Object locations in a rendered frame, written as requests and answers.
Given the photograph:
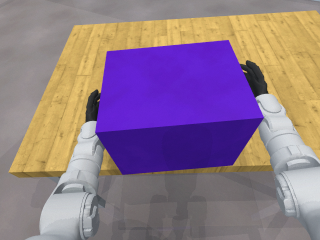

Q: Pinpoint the carton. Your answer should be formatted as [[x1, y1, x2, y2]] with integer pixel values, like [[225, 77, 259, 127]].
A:
[[95, 40, 264, 175]]

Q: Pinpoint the robot right upper arm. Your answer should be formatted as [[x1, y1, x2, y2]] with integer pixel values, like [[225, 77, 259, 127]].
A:
[[274, 166, 320, 240]]

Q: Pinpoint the robot left upper arm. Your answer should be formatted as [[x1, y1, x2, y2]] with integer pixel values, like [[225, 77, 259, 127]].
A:
[[25, 192, 100, 240]]

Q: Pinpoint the robot right forearm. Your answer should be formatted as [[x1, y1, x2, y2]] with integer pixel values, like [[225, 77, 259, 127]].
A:
[[255, 94, 320, 175]]

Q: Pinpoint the table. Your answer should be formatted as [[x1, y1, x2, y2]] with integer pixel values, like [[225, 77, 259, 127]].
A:
[[9, 10, 320, 208]]

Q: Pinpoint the robot left forearm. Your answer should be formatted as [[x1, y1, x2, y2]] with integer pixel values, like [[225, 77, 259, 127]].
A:
[[39, 121, 105, 234]]

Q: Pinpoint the left robot hand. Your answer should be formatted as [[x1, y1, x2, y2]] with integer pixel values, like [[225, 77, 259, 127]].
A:
[[85, 89, 101, 122]]

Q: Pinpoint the right robot hand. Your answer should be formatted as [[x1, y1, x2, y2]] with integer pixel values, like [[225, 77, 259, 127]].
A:
[[240, 60, 269, 98]]

